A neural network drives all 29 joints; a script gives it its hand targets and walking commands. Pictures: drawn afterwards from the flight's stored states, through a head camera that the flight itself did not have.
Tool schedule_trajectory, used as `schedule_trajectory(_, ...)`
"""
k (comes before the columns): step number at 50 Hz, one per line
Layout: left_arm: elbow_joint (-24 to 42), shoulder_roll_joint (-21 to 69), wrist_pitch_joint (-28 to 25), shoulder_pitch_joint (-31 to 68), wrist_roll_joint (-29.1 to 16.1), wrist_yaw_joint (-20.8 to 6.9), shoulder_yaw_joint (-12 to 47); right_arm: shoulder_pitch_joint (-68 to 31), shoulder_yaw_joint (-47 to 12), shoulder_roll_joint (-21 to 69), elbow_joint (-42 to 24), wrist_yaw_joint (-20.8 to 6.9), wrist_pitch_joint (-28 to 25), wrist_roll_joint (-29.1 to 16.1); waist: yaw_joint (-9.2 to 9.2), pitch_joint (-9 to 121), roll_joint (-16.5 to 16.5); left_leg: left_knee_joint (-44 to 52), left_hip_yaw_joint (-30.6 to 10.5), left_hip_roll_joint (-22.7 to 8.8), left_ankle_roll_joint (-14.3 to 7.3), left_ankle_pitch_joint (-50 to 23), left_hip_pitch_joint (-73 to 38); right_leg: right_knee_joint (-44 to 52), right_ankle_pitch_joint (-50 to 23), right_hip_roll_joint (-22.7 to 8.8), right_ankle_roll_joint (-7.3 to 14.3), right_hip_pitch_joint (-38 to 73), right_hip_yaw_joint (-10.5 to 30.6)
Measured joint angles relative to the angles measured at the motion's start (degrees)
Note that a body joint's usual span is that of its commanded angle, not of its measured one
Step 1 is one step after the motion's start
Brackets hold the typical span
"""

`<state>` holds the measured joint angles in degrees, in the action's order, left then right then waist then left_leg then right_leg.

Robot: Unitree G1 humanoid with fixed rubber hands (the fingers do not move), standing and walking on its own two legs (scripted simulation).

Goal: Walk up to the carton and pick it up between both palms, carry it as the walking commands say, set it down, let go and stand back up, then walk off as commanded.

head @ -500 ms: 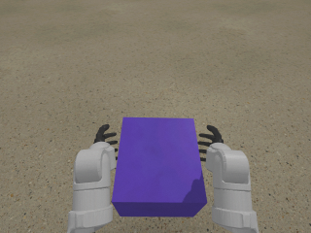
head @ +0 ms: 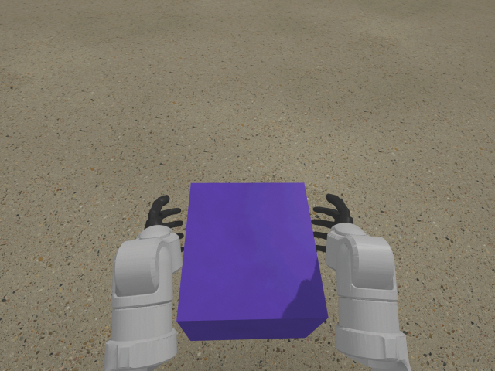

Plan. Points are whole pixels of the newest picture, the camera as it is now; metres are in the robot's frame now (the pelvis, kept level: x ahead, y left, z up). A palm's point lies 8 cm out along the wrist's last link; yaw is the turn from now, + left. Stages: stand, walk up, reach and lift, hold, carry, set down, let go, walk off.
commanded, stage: carry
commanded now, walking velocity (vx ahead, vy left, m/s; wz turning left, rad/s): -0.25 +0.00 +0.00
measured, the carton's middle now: (248, 260) +0.31 +0.02 -0.01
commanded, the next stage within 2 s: none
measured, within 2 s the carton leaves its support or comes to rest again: neither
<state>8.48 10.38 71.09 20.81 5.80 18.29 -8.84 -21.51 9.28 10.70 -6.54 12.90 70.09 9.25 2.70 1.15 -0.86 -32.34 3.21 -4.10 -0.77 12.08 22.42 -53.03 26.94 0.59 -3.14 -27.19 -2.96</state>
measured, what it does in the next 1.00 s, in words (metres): walks backwards: right foot, then left foot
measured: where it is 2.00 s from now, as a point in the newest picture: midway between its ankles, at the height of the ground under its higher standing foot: outside the picture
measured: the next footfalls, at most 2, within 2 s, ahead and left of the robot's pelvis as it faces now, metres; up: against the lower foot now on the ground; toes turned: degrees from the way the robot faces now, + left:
right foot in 0.08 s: +0.00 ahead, -0.12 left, +0.00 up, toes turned -5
left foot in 0.36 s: -0.10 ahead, +0.14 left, +0.00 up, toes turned +5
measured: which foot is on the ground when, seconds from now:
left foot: down 0.00-0.10, up 0.12-0.34, down 0.36-0.64, up 0.66-0.92, down 0.94-1.00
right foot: up 0.00-0.06, down 0.08-0.36, up 0.38-0.62, down 0.64-0.96, up 0.98-1.00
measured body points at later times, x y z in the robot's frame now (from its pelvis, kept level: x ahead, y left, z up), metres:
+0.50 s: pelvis -0.20 +0.03 +0.00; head -0.19 +0.04 +0.45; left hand +0.10 +0.18 +0.06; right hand +0.10 -0.11 +0.07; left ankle -0.14 +0.14 -0.73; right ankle -0.17 -0.10 -0.68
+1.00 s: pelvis -0.42 +0.05 -0.01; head -0.41 +0.06 +0.44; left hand -0.10 +0.18 +0.06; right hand -0.12 -0.10 +0.07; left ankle -0.40 +0.16 -0.74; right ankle -0.30 -0.08 -0.71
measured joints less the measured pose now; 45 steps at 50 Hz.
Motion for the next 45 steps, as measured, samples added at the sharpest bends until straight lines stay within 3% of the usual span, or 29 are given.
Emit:
schedule_trajectory(3, 0.2, 0.3, -0.6, 0.9, -0.2, 0.4, -0.7, -0.9, 0.4, 0.3, 0.0, -1.5, -0.7, 1.8, 1.16, 0.8, -0.4, -0.6, 0.4, 0.1, 0.3, -1.6, 2.5, 16.4, -6.5, -0.2, 0.4, 8.5, -1.0)
schedule_trajectory(4, 0.1, 0.5, -0.7, 1.2, -0.3, 0.5, -0.8, -1.0, 0.5, 0.3, -0.1, -1.9, -0.9, 2.2, 1.46, 1.2, -0.4, -1.1, 0.7, 0.2, 0.6, -1.9, 3.6, 21.3, -9.7, -0.4, 1.6, 10.6, -1.1)
schedule_trajectory(5, -0.4, 0.5, -1.4, 1.2, -0.4, 0.5, -0.5, -0.9, 0.8, 0.2, -0.1, -2.0, -1.2, 2.3, 1.64, 1.1, -1.5, -1.6, 0.3, -0.3, 0.9, -2.6, 4.4, 22.0, -10.9, 0.1, 3.0, 10.1, -1.2)
schedule_trajectory(7, -1.4, 0.5, -1.5, 1.1, -0.6, 0.7, 0.2, 0.4, 0.7, -0.2, -0.8, -1.5, -0.9, 1.8, 1.08, 1.0, -1.2, -7.3, 0.2, 0.7, 1.4, 7.4, 6.3, 20.7, -11.3, -0.8, 4.3, 8.2, -0.8)
schedule_trajectory(9, -2.3, 0.6, -1.0, 1.4, -0.7, 0.7, 0.6, 1.3, 0.9, -0.5, -1.3, -0.7, -0.2, 0.7, -0.29, 0.6, 0.0, -16.7, 0.2, 2.7, 1.4, 13.7, 8.0, 20.9, -12.4, -2.7, 4.1, 7.3, -0.3)
schedule_trajectory(11, -2.9, 0.7, -0.6, 1.8, 0.3, -0.3, 0.1, 1.4, 0.8, -0.6, -1.4, 0.7, 0.4, -0.4, -1.80, 0.4, 0.9, -21.6, 0.6, 3.6, 1.4, 14.1, 7.9, 21.7, -14.3, -4.0, 3.5, 6.2, 0.4)
schedule_trajectory(15, -2.7, 1.1, -1.2, 2.7, 2.9, -3.4, -0.9, 0.8, 0.6, -0.4, -2.8, 3.4, 0.6, -2.4, -4.54, 0.6, 1.8, -14.7, 1.3, 3.8, 1.7, 13.8, 2.3, 21.8, -17.7, -5.4, 2.8, 2.7, 1.1)
schedule_trajectory(18, -2.0, 1.0, -1.9, 2.6, 4.5, -5.3, -0.7, 0.3, 0.5, -0.2, -3.6, 4.2, 0.5, -3.0, -5.71, 0.9, 1.6, -0.7, 1.7, 3.1, 1.3, 7.1, -4.5, 20.6, -19.6, -5.3, 2.0, -0.4, 0.9)
schedule_trajectory(19, -1.8, 0.9, -2.2, 2.3, 4.7, -5.6, -0.8, 0.5, 0.1, -0.2, -3.3, 4.3, 0.0, -3.1, -5.94, 0.7, 2.7, -0.2, 1.9, 3.8, 0.7, 5.1, -3.9, 19.8, -19.7, -6.0, 1.7, -1.3, 1.2)
schedule_trajectory(22, -1.1, -0.1, -1.7, -0.4, 4.0, -5.4, -0.7, 0.7, -1.8, -0.3, -0.9, 4.3, 0.0, -2.9, -4.93, 0.0, 2.0, -2.0, 1.5, 2.4, -0.3, 2.8, -1.4, 5.9, -2.9, -3.2, 1.3, -5.1, 2.2)
schedule_trajectory(25, -1.0, -0.5, 0.0, -1.5, 1.8, -3.0, -0.1, 1.1, -2.0, -0.4, 0.3, 3.2, 1.2, -2.1, -2.73, 0.0, 0.7, -0.5, 0.7, 0.9, -0.3, -0.1, -0.2, -5.4, -1.5, -1.1, 1.4, -5.1, 1.2)
schedule_trajectory(28, -0.4, -0.3, 0.9, -0.9, 0.1, -0.6, -0.5, 0.3, -1.0, -0.1, 0.8, 1.3, 1.2, -0.6, -0.42, 0.5, 0.1, 1.1, 0.6, 0.4, -0.1, -3.4, 1.7, -0.2, -0.3, -0.8, 1.2, 0.3, -0.6)
schedule_trajectory(30, -0.2, -0.1, 0.8, -0.1, -0.5, 0.1, -1.0, -0.5, -0.5, 0.2, 1.0, 0.0, 0.8, 0.7, 0.75, 1.0, -0.4, 1.8, 0.7, 0.1, 0.0, -5.3, 3.3, 9.0, -0.9, -0.3, 1.6, 5.6, -1.4)
schedule_trajectory(32, -0.4, 0.3, 0.4, 0.8, -0.8, 0.8, -1.5, -1.0, 0.0, 0.3, 1.0, -1.2, 0.2, 1.9, 1.68, 1.7, -0.6, 1.8, 1.2, 0.0, 0.4, -6.9, 5.2, 20.2, -6.2, -0.2, 2.5, 10.6, -1.6)
schedule_trajectory(33, -1.0, 0.4, -0.3, 1.0, -0.9, 0.9, -1.2, -0.9, 0.4, 0.3, 1.0, -1.6, -0.3, 2.2, 1.92, 1.6, -1.6, 1.4, 0.8, -0.4, 0.9, -6.4, 5.9, 21.2, -9.3, 0.4, 3.4, 10.1, -1.7)
schedule_trajectory(34, -1.7, 0.4, -0.7, 1.0, -0.9, 0.9, -0.7, -0.2, 0.5, 0.0, 0.7, -1.8, -0.4, 2.3, 1.82, 1.8, -1.6, -0.7, 0.8, -0.2, 1.5, -1.1, 6.9, 20.7, -10.7, 0.2, 4.2, 8.9, -1.6)
schedule_trajectory(36, -2.8, 0.6, -0.3, 1.4, -1.1, 1.5, 0.1, 1.0, 0.8, -0.4, 0.0, -1.5, 0.1, 1.6, 0.80, 1.6, -0.1, -10.6, 0.6, 1.9, 1.9, 9.3, 9.2, 20.2, -12.0, -1.5, 4.8, 7.3, -1.2)
schedule_trajectory(39, -3.7, 0.9, 0.1, 2.2, 0.1, 0.5, -0.2, 1.1, 1.4, -0.5, -0.3, 0.1, 0.8, 0.0, -1.43, 1.3, 1.2, -23.8, 0.4, 4.0, 1.7, 12.5, 10.1, 21.6, -14.8, -3.6, 4.3, 5.8, -0.2)
schedule_trajectory(42, -3.6, 1.2, -0.5, 3.1, 2.2, -2.3, -1.4, 0.5, 1.1, -0.3, -1.5, 2.5, 0.9, -1.6, -3.75, 1.4, 1.6, -21.8, 0.9, 4.1, 1.9, 13.3, 5.8, 22.2, -17.8, -4.7, 3.7, 3.2, 0.6)
schedule_trajectory(45, -3.1, 1.4, -1.6, 3.4, 4.3, -4.8, -1.5, 0.1, 1.0, -0.1, -2.7, 3.9, 0.6, -2.6, -5.31, 1.7, 1.8, -10.8, 1.3, 4.0, 1.6, 13.5, -0.8, 22.3, -20.4, -5.1, 3.1, 0.2, 0.7)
